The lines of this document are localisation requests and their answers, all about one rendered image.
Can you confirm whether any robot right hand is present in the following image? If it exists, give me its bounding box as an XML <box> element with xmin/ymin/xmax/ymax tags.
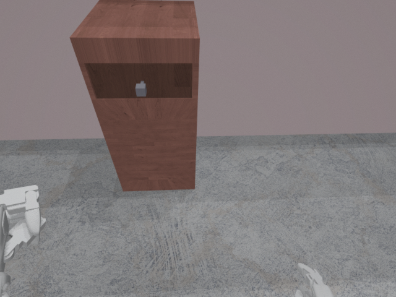
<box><xmin>295</xmin><ymin>263</ymin><xmax>334</xmax><ymax>297</ymax></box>

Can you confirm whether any robot left hand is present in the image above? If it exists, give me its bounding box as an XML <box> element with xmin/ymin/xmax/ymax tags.
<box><xmin>0</xmin><ymin>185</ymin><xmax>46</xmax><ymax>272</ymax></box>

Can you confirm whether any drawer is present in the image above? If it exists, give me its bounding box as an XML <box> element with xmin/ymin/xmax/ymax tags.
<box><xmin>86</xmin><ymin>63</ymin><xmax>192</xmax><ymax>98</ymax></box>

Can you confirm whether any handle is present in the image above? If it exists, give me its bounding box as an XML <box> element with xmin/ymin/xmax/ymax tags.
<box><xmin>136</xmin><ymin>81</ymin><xmax>147</xmax><ymax>97</ymax></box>

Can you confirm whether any cabinet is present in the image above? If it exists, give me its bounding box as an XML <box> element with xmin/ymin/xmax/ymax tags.
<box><xmin>70</xmin><ymin>0</ymin><xmax>200</xmax><ymax>192</ymax></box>

